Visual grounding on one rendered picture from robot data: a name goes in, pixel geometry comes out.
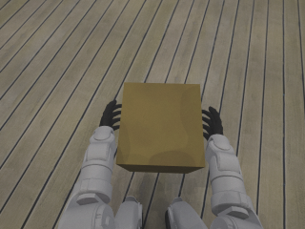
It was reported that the right robot shin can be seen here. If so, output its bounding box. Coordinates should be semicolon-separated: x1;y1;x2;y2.
171;197;183;205

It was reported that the robot right hand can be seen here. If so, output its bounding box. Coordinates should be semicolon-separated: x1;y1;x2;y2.
201;106;223;141

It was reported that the robot left thigh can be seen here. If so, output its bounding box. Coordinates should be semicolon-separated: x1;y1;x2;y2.
114;200;143;229

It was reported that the robot right forearm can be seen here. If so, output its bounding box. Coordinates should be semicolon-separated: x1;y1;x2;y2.
204;134;264;229

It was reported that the right robot upper arm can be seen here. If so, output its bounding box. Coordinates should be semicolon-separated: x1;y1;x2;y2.
210;215;263;229

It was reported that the robot left forearm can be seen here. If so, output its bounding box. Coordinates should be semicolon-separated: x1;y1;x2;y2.
57;126;116;229

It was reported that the robot left hand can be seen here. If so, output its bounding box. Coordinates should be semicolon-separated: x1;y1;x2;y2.
99;100;122;131

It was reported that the left robot upper arm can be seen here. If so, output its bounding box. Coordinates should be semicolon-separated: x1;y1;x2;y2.
58;202;116;229

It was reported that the carton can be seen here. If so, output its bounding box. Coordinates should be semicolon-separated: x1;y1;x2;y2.
115;82;206;174

